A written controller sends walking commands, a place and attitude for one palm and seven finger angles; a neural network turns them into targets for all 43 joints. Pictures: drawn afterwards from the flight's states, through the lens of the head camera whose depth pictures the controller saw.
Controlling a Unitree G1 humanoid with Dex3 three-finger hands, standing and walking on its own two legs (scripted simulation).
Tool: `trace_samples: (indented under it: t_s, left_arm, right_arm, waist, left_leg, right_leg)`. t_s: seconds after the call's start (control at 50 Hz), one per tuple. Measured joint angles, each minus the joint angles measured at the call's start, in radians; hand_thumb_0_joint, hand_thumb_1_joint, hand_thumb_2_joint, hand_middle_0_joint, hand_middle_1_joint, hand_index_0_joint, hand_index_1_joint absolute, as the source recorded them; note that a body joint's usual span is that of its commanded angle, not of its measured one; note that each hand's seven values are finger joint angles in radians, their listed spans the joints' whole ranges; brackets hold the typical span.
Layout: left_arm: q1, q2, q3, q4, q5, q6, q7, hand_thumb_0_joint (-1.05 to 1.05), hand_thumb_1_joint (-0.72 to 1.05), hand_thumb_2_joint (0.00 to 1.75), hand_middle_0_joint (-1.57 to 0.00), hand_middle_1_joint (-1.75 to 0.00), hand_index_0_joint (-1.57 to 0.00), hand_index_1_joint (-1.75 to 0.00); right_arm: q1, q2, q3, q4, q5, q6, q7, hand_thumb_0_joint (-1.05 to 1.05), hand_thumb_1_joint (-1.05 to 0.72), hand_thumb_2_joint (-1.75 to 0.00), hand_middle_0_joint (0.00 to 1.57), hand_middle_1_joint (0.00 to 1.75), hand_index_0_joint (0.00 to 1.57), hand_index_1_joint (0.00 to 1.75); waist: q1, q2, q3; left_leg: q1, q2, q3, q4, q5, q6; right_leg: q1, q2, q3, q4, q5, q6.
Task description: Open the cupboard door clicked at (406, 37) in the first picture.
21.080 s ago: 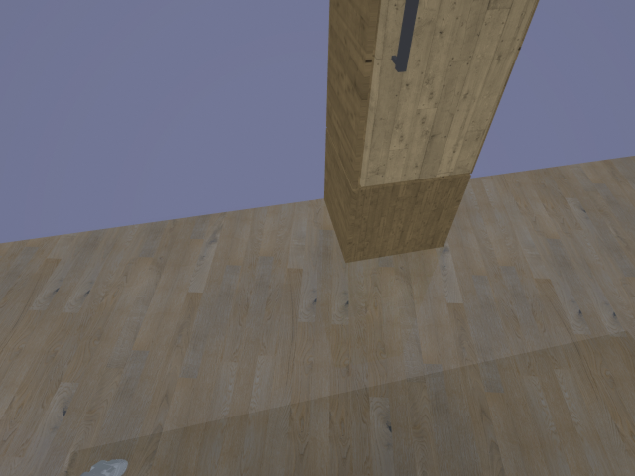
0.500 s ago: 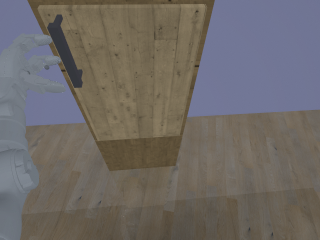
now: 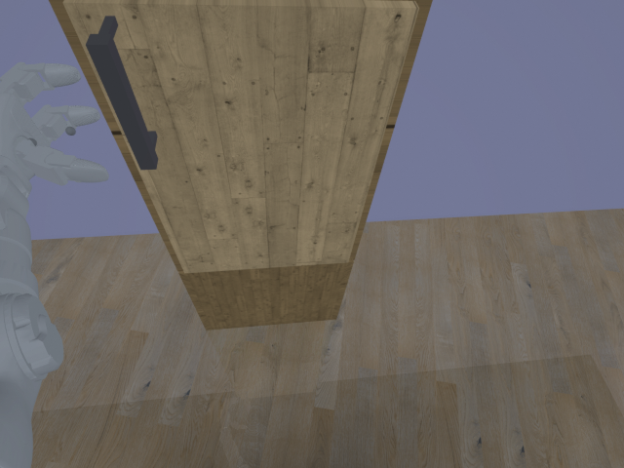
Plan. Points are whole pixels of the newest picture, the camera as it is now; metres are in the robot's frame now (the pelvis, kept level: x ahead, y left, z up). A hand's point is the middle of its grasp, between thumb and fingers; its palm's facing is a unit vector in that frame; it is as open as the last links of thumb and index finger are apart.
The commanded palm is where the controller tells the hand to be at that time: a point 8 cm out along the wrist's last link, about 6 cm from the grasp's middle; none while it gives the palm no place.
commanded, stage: move the hooked fingers beside the handle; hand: left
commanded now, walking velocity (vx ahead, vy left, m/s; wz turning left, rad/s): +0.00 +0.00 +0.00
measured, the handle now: (131, 100) +0.53 +0.21 +0.16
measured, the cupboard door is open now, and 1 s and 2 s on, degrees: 0 0 2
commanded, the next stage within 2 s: slide the fingers in behind the handle in 0.36 s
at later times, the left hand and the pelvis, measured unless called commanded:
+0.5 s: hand (87, 130) +0.47 +0.24 +0.16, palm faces +0.05 -1.00 +0.02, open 14.0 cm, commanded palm +0.45 +0.29 +0.16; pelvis +0.00 +0.00 +0.00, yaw +1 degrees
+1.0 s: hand (122, 126) +0.48 +0.21 +0.16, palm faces +0.04 -1.00 +0.01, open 14.0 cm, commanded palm +0.46 +0.26 +0.16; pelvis -0.01 -0.01 +0.00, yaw +0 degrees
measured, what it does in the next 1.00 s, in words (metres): stands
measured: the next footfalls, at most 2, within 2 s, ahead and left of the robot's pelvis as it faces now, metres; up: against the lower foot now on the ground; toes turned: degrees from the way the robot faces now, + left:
none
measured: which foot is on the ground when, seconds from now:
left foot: down 0.00-1.00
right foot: down 0.00-1.00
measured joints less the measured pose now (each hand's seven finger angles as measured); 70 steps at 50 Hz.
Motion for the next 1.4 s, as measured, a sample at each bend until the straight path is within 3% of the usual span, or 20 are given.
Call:
trace_samples:
  t_s: [0.14,0.28,0.4,0.5,0.66,0.96,1.4]
  left_arm:
    - [-0.030,-0.034,-0.046,0.000,-0.018,0.013,-0.003,-0.01,-0.50,0.30,-0.29,-1.20,-0.30,-1.20]
    - [-0.031,-0.055,-0.051,-0.017,-0.005,0.014,0.026,-0.01,-0.50,0.30,-0.29,-1.20,-0.30,-1.20]
    - [-0.003,-0.091,-0.053,-0.063,-0.020,0.018,0.036,-0.01,-0.50,0.30,-0.29,-1.20,-0.30,-1.20]
    - [-0.009,-0.077,-0.041,-0.024,0.000,0.037,0.055,-0.01,-0.50,0.30,-0.30,-1.20,-0.30,-1.20]
    - [-0.040,-0.059,-0.056,0.009,-0.007,-0.002,0.053,-0.01,-0.50,0.30,-0.29,-1.20,-0.30,-1.20]
    - [-0.053,-0.080,-0.052,0.013,0.014,0.003,0.096,-0.01,-0.50,0.30,-0.30,-1.20,-0.30,-1.20]
    - [-0.011,-0.211,-0.101,-0.083,0.005,0.014,0.177,-0.01,-0.50,0.30,-0.29,-1.20,-0.30,-1.20]
  right_arm:
    - [-0.036,0.004,0.004,-0.001,-0.002,-0.009,0.003,0.01,-0.90,-0.90,0.20,0.30,0.21,0.30]
    - [-0.050,0.005,0.005,-0.017,-0.007,-0.010,0.009,0.00,-0.90,-0.90,0.20,0.30,0.21,0.30]
    - [-0.033,0.008,0.002,-0.009,-0.005,0.000,0.017,0.00,-0.90,-0.90,0.20,0.30,0.21,0.30]
    - [-0.028,0.008,0.010,-0.011,-0.004,0.005,0.013,0.01,-0.90,-0.90,0.20,0.30,0.21,0.30]
    - [-0.015,0.000,0.008,0.010,-0.001,-0.008,0.003,0.01,-0.90,-0.90,0.20,0.30,0.21,0.30]
    - [-0.002,-0.008,-0.003,0.004,-0.006,-0.017,0.011,0.01,-0.90,-0.90,0.20,0.30,0.21,0.30]
    - [-0.029,0.015,-0.009,0.005,-0.013,-0.024,0.033,0.01,-0.90,-0.90,0.20,0.30,0.21,0.30]
  waist:
    - [0.017,0.001,-0.009]
    - [0.017,0.003,-0.008]
    - [0.025,0.010,-0.016]
    - [0.015,0.012,-0.009]
    - [0.004,0.008,0.007]
    - [-0.014,0.010,0.006]
    - [0.015,0.020,-0.010]
  left_leg:
    - [-0.006,-0.011,-0.012,0.013,-0.008,0.005]
    - [-0.014,-0.014,-0.010,0.020,-0.010,0.008]
    - [0.002,-0.012,-0.006,0.016,-0.012,0.006]
    - [0.008,-0.009,-0.007,0.013,-0.007,0.003]
    - [-0.004,-0.004,-0.018,0.018,0.003,-0.005]
    - [-0.013,0.006,-0.011,0.015,0.006,-0.013]
    - [0.024,-0.002,-0.008,0.005,-0.003,-0.012]
  right_leg:
    - [0.002,-0.010,-0.012,0.007,-0.010,0.006]
    - [-0.008,-0.014,-0.010,0.019,-0.015,0.009]
    - [0.006,-0.011,-0.006,0.016,-0.015,0.008]
    - [0.008,-0.009,-0.006,0.021,-0.014,0.003]
    - [-0.001,-0.003,-0.017,0.025,-0.008,-0.006]
    - [-0.018,0.007,-0.010,0.030,-0.005,-0.014]
    - [0.013,-0.001,-0.006,0.032,-0.021,-0.012]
